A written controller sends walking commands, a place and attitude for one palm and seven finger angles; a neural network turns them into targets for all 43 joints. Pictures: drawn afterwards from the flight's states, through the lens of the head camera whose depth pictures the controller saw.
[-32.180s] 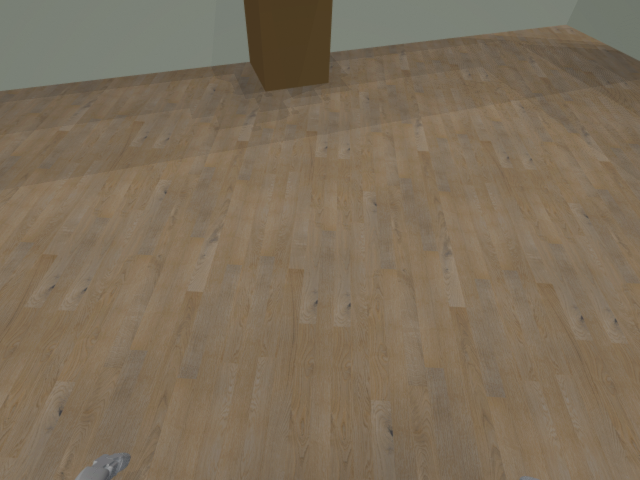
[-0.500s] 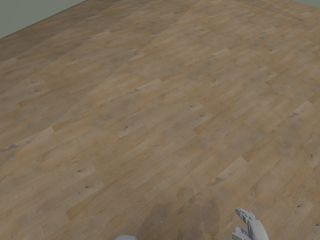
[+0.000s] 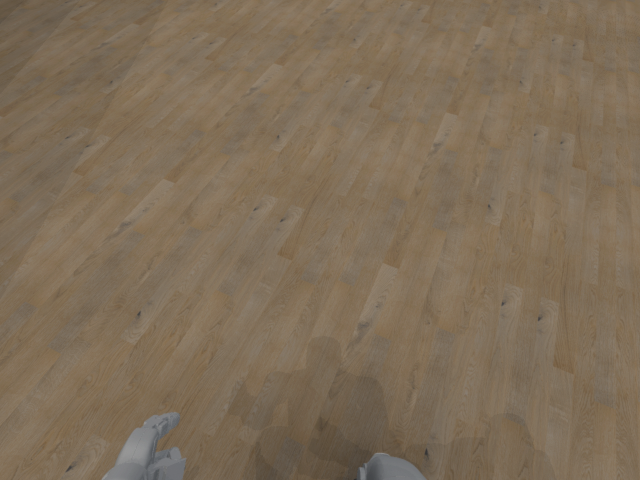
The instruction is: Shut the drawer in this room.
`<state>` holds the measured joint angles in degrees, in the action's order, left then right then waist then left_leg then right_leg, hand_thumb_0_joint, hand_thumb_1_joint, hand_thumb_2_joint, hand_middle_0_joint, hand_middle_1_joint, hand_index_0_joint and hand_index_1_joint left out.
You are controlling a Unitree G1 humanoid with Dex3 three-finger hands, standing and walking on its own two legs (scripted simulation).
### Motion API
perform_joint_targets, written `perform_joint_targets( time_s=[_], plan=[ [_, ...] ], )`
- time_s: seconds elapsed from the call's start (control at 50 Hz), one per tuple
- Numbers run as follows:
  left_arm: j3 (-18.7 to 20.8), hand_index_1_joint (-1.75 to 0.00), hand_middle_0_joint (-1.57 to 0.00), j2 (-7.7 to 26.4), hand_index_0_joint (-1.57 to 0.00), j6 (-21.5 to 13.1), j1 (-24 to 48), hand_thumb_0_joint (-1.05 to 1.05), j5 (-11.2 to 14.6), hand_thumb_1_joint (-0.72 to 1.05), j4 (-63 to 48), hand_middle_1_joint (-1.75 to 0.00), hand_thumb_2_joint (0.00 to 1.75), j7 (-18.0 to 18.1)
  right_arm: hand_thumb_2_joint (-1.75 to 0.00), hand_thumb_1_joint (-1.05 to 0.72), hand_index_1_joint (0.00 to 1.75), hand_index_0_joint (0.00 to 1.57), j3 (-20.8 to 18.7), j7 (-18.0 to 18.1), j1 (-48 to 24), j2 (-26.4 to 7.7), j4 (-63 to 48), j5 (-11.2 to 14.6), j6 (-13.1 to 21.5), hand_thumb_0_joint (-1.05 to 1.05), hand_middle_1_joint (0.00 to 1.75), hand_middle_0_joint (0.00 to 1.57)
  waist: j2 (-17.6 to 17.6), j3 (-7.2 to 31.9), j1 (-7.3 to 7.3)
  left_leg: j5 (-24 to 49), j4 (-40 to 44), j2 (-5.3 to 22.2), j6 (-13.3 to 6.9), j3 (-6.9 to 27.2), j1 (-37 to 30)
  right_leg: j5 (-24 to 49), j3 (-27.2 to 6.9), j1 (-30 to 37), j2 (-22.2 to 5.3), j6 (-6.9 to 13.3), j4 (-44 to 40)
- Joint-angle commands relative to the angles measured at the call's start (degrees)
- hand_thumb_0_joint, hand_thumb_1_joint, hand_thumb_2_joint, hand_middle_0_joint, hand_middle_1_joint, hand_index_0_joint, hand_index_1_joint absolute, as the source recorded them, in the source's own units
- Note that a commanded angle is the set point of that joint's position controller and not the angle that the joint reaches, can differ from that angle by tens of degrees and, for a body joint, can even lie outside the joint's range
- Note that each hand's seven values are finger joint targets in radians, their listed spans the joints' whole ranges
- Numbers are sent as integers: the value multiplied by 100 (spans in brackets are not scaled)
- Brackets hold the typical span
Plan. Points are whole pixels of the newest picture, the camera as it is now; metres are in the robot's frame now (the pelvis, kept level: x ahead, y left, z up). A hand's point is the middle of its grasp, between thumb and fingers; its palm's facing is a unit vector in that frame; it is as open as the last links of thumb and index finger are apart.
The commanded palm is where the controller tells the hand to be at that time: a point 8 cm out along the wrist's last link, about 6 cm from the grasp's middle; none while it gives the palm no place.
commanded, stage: turn to face it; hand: left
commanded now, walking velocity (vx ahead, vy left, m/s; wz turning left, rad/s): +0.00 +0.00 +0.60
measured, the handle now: out of the picture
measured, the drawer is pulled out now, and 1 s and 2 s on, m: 0.19 0.19 0.19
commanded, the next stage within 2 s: none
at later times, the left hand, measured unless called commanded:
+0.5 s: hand out of the picture +0.07 +0.22 -0.18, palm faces +0.26 -0.94 -0.21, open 7.3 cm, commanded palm none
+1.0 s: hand out of the picture +0.03 +0.24 -0.15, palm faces +0.46 -0.86 -0.23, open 7.4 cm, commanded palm none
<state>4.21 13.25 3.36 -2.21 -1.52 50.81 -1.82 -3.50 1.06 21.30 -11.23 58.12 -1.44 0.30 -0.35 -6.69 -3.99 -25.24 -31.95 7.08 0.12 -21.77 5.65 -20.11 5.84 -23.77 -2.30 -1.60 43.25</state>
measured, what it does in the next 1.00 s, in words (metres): steps on the spot, turning left: right foot, then left foot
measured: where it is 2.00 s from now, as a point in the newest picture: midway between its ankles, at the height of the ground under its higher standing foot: outside the picture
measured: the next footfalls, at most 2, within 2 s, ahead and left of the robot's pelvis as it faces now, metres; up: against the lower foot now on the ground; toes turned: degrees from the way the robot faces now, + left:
right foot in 0.04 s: +0.07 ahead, -0.11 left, +0.00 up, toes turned -6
left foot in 0.48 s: +0.07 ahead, +0.11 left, +0.00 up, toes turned +21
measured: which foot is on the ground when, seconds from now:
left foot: down 0.00-0.04, up 0.06-0.46, down 0.48-1.00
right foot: up 0.00-0.02, down 0.04-0.50, up 0.52-1.00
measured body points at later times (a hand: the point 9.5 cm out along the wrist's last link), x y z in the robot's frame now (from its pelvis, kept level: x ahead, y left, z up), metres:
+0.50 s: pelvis +0.04 +0.01 -0.01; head +0.07 +0.05 +0.44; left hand +0.06 +0.27 -0.17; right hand +0.16 -0.22 -0.14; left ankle +0.03 +0.10 -0.73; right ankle +0.03 -0.11 -0.73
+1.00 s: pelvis +0.02 +0.00 +0.01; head +0.05 +0.03 +0.46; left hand +0.01 +0.28 -0.13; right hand +0.18 -0.21 -0.12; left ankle +0.03 +0.10 -0.73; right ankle +0.08 -0.16 -0.67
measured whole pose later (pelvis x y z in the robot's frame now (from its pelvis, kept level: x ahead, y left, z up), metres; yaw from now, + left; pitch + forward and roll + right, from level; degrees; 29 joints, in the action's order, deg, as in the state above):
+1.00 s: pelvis +0.02 +0.00 +0.01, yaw +28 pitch +1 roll -2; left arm 3.9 13.7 3.5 -5.8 -0.7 53.2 0.6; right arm -3.8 -0.4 12.9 -11.5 53.6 -1.3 -1.8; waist -0.5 -3.9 -2.6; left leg -8.1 -26.3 -4.6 -3.6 5.7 18.7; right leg -23.6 -1.4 -24.1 -2.6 -6.0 52.4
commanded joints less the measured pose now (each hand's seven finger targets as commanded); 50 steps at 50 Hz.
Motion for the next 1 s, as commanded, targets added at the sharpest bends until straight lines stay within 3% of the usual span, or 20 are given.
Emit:
perform_joint_targets(
  time_s=[0.0,0.02,0.04,0.08,0.14,0.26,0.38,0.42,0.44,0.46,0.48,0.5,0.52,0.56,0.6,0.64,0.7,0.8,0.9,0.98],
  plan=[
    [120,-30,-20,1034,-20,-439,-1646,0,-68,90,88,-30,90,224,-90,-90,30,20,-108,-35,217,-675,-390,152,83,0,30,20,-776,1789,921,2863,-2392,564,149,639,1545,3915,-1458,3292,-1239,669,-1748],
    [125,-30,-20,1317,-20,-487,-1930,0,77,90,336,-30,90,276,-90,-90,30,20,2,7,-46,-412,-500,204,-17,0,30,20,-1193,2263,923,-1255,-3446,-117,370,1235,2194,6753,-2273,3582,-2375,1367,-1367],
    [7,-30,-20,1092,-20,-498,-1593,0,118,90,320,-30,90,332,-90,-90,30,20,49,50,-151,-356,-477,207,-77,0,30,20,-657,2057,774,-1242,-3508,-45,272,1974,2088,6393,-1649,3084,-2278,1570,-1516],
    [-85,-30,-20,862,-20,-527,-869,0,103,90,199,-30,90,354,-90,-90,30,20,51,4,-71,-265,-214,161,-160,0,30,20,-486,1386,504,-642,-3402,21,278,2138,1886,4677,-1176,2082,-1814,1242,-1899],
    [-177,-30,-20,587,-20,-536,-442,0,102,90,193,-30,90,347,-90,-90,30,20,52,-12,110,-207,39,124,-265,0,30,20,-554,695,232,-134,-3016,-66,366,2061,1779,4357,-400,1301,-1527,888,-2192],
    [-50,-30,-20,588,-20,-469,-655,0,69,90,281,-30,90,364,-90,-90,30,20,-57,-94,-305,-249,-53,101,-300,0,30,20,-832,431,354,107,-2693,-172,445,1797,2016,3430,-71,1294,-1628,960,-2334],
    [99,-30,-20,724,-20,-398,-790,0,9,90,203,-30,90,395,-90,-90,30,20,-103,-188,-871,-231,-452,81,-223,0,30,20,-1001,598,498,188,-1286,-205,337,1548,1853,3088,87,1675,-1866,913,-1871],
    [123,-30,-20,784,-20,-367,-783,0,34,90,200,-30,90,386,-90,-90,30,20,-136,-203,-677,-323,-483,64,-201,0,30,20,-733,802,348,866,-387,-277,273,1422,1269,2802,320,1605,-1813,655,-1332],
    [126,-30,-20,760,-20,-344,-778,0,70,90,183,-30,90,372,-90,-90,30,20,-183,-213,-376,-490,-435,47,-169,0,30,20,-235,1031,166,1669,258,-274,187,1535,614,2454,496,1337,-1640,412,-661],
    [119,-30,-20,545,-20,-310,-855,0,111,90,58,-30,90,345,-90,-90,30,20,-299,-194,-59,-1007,-444,5,-112,0,30,20,1153,1243,12,3308,749,680,-313,3004,-163,818,732,276,-1027,-18,487],
    [-3,-30,-20,223,-20,-287,-570,0,121,90,-224,-30,90,335,-90,-90,30,20,-394,-144,219,-1471,-445,24,-97,0,30,20,2213,1197,-138,5543,1119,1867,-1111,4469,-360,-2023,433,-739,-367,-341,1751],
    [1,-30,-20,403,-20,-214,-336,0,56,90,-299,-30,90,357,-90,-90,30,20,-364,-102,269,-1439,-366,47,-134,0,30,20,1420,1222,-117,5202,1057,1937,-1252,4182,-246,-1837,-216,-750,-451,-241,2223],
    [27,-30,-20,333,-20,-175,-270,0,32,90,-188,-30,90,368,-90,-90,30,20,-338,-37,26,-1318,-389,27,-102,0,30,20,1546,1091,-52,4833,1146,1600,-1105,4071,-160,-1485,-408,-994,-496,-243,2396],
    [80,-30,-20,454,-20,-183,-300,0,50,90,-78,-30,90,316,-90,-90,30,20,-269,0,-480,-1185,-601,13,-82,0,30,20,1024,923,127,4391,1084,1167,-903,3717,-29,-719,-608,-1125,-438,-295,2668],
    [111,-30,-20,475,-20,-192,-560,0,58,90,54,-30,90,261,-90,-90,30,20,-237,3,-711,-1142,-707,50,-29,0,30,20,587,1095,287,4203,1115,821,-720,3321,-184,-210,-560,-1034,-369,-362,2667],
    [111,-30,-20,517,-20,-168,-710,0,52,90,113,-30,90,268,-90,-90,30,20,-250,-2,-721,-1177,-728,64,-8,0,30,20,483,1222,319,3992,1182,692,-697,3263,-254,4,-617,-969,-349,-432,2574],
    [120,-30,-20,574,-20,-153,-693,0,43,90,90,-30,90,279,-90,-90,30,20,-262,-17,-592,-1196,-705,87,-8,0,30,20,588,1193,286,3784,1273,585,-637,3394,-297,173,-680,-987,-331,-508,2438],
    [120,-30,-20,663,-20,-128,-485,0,55,90,-38,-30,90,298,-90,-90,30,20,-307,-61,-640,-1234,-751,63,-70,0,30,20,843,856,237,2495,1511,546,-832,3892,175,89,-747,-886,-332,-560,1951],
    [91,-30,-20,614,-20,-150,-165,0,76,90,-235,-30,90,302,-90,-90,30,20,-369,-70,-525,-1282,-763,22,-118,0,30,20,912,825,93,1972,1491,508,-1005,4525,313,-324,-784,-697,-171,-465,1191],
    [50,-30,-20,501,-20,-171,-343,0,119,90,-305,-30,90,327,-90,-90,30,20,-421,-77,-665,-1361,-827,0,-169,0,30,20,933,1044,169,1921,1347,438,-1047,4902,565,-527,-787,-78,49,-326,343]
  ],
)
